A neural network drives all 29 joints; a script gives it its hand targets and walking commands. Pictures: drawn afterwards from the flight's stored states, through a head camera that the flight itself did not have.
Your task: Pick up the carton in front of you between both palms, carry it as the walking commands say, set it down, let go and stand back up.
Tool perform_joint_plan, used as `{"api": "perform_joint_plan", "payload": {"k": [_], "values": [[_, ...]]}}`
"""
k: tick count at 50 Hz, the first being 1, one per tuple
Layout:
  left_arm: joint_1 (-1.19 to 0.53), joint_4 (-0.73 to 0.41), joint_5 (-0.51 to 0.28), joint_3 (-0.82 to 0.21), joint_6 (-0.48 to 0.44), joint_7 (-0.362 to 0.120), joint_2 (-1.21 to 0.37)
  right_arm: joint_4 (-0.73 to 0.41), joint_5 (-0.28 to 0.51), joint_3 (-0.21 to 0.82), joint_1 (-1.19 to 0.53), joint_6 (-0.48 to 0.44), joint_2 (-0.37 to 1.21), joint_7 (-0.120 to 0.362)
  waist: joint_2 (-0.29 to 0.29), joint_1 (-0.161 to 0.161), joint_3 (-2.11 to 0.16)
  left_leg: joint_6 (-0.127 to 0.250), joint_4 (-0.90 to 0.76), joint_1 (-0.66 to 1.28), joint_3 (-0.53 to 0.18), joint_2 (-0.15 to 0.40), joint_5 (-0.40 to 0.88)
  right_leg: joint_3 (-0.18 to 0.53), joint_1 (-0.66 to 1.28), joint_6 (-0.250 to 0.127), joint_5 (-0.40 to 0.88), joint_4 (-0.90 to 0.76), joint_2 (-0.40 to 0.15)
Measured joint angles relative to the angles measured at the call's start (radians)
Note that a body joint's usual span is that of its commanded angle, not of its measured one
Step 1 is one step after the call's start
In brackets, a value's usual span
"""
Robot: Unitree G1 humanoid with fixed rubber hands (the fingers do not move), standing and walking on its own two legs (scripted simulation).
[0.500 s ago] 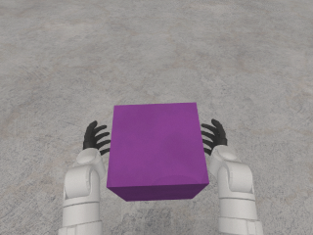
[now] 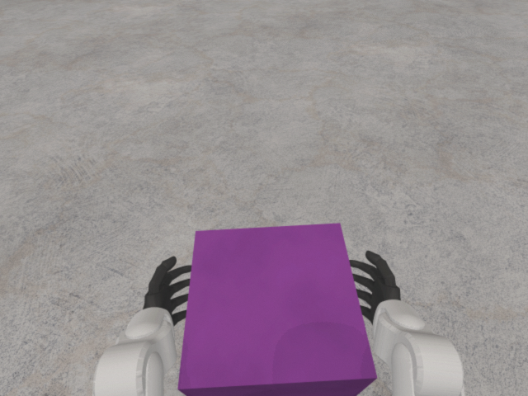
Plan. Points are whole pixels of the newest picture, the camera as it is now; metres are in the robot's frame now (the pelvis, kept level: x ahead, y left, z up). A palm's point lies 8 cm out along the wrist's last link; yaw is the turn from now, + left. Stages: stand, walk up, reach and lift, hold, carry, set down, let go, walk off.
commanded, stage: carry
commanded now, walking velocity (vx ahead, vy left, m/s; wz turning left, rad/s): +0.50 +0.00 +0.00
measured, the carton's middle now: (273, 325) +0.25 +0.00 -0.01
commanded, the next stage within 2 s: none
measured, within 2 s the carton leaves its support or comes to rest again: neither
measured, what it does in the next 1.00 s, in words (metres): walks ahead: left foot, then right foot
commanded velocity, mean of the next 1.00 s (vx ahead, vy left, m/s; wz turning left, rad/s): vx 0.50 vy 0.00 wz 0.00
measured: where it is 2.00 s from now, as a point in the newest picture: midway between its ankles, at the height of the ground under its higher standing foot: (271, 210)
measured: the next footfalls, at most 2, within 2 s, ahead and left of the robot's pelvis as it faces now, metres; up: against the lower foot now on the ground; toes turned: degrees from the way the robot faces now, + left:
left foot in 0.40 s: +0.42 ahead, +0.12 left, +0.00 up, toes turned +9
right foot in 0.90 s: +0.71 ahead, -0.13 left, +0.00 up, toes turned -14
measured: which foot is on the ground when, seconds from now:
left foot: up 0.00-0.38, down 0.40-0.92, up 0.94-1.00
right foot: down 0.00-0.42, up 0.44-0.88, down 0.90-1.00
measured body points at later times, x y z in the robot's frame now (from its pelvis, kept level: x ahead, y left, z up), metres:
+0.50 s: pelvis +0.30 +0.04 -0.01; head +0.28 +0.05 +0.44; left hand +0.55 +0.17 +0.05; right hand +0.53 -0.13 +0.06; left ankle +0.38 +0.12 -0.74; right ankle +0.13 -0.07 -0.65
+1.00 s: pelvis +0.60 -0.03 -0.01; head +0.60 -0.05 +0.44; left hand +0.84 +0.12 +0.07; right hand +0.84 -0.19 +0.06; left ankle +0.44 +0.10 -0.66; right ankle +0.67 -0.12 -0.74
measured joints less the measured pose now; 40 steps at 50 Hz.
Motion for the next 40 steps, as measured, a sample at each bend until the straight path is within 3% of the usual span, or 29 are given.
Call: {"api": "perform_joint_plan", "payload": {"k": [9, 13, 18, 20, 21, 23, 25, 26, 28, 32, 40], "values": [[0.085, -0.108, -0.006, -0.014, 0.024, -0.007, -0.006, -0.094, -0.025, 0.046, 0.079, 0.018, 0.006, 0.018, -0.015, 0.027, -0.059, -0.04, -0.369, -0.182, 0.042, 0.068, 0.216, 0.025, 0.243, 0.02, -0.057, -0.18, 0.014], [0.073, -0.117, -0.009, -0.019, 0.047, -0.006, -0.004, -0.121, -0.025, 0.04, 0.082, 0.042, 0.006, 0.012, -0.012, 0.022, -0.087, -0.035, -0.488, -0.177, 0.069, 0.063, 0.287, 0.032, 0.342, 0.044, -0.118, -0.21, 0.015], [0.048, -0.104, -0.005, -0.021, 0.076, 0.001, -0.003, -0.114, -0.019, 0.022, 0.064, 0.067, 0.007, 0.002, -0.02, 0.023, -0.09, -0.009, -0.604, -0.105, 0.127, 0.035, 0.28, 0.045, 0.442, 0.087, -0.243, -0.168, 0.004], [0.037, -0.104, -0.002, -0.014, 0.083, 0.005, -0.002, -0.097, -0.015, 0.022, 0.047, 0.066, 0.005, 0.002, -0.038, 0.022, -0.077, 0.018, -0.64, -0.049, 0.161, 0.01, 0.283, 0.053, 0.435, 0.108, -0.338, -0.04, -0.026], [0.029, -0.093, 0.001, -0.003, 0.084, 0.006, -0.001, -0.069, -0.013, 0.026, 0.034, 0.058, 0.004, 0.004, -0.058, 0.015, -0.07, 0.042, -0.598, -0.053, 0.174, 0.0, 0.277, 0.057, 0.383, 0.111, -0.355, 0.099, -0.058], [0.021, -0.073, 0.002, 0.014, 0.087, 0.005, -0.001, -0.025, -0.01, 0.03, 0.017, 0.051, 0.002, 0.005, -0.059, -0.003, -0.05, 0.068, -0.559, -0.045, 0.183, 0.0, 0.214, 0.12, 0.213, 0.103, -0.33, 0.456, -0.054], [0.027, -0.069, 0.008, 0.008, 0.087, 0.002, -0.002, -0.024, -0.011, 0.028, 0.031, 0.046, 0.005, 0.007, -0.047, -0.014, -0.027, 0.064, -0.6, 0.0, 0.182, 0.001, 0.194, 0.148, 0.053, 0.082, -0.29, 0.695, -0.039], [0.033, -0.071, 0.013, 0.0, 0.083, -0.001, -0.003, -0.032, -0.012, 0.026, 0.045, 0.041, 0.006, 0.009, -0.043, -0.02, -0.02, 0.058, -0.631, 0.028, 0.181, -0.001, 0.197, 0.149, -0.01, 0.074, -0.255, 0.737, -0.041], [0.044, -0.074, 0.021, -0.014, 0.07, -0.008, -0.004, -0.049, -0.014, 0.024, 0.066, 0.032, 0.008, 0.011, -0.037, -0.03, -0.01, 0.055, -0.695, 0.085, 0.176, -0.006, 0.198, 0.144, -0.107, 0.066, -0.189, 0.717, -0.053], [0.061, -0.093, 0.035, -0.027, 0.043, -0.019, -0.003, -0.071, -0.011, 0.03, 0.079, 0.013, 0.008, 0.018, -0.029, -0.041, -0.016, 0.045, -0.804, 0.195, 0.163, -0.012, 0.19, 0.129, -0.213, 0.08, -0.092, 0.518, -0.079], [0.078, -0.179, 0.019, -0.023, 0.057, -0.006, -0.004, -0.128, -0.001, 0.045, 0.068, 0.027, 0.006, 0.019, -0.031, -0.019, -0.054, -0.01, -0.904, 0.406, 0.146, -0.013, 0.091, 0.072, -0.221, 0.097, 0.071, 0.17, -0.083]]}}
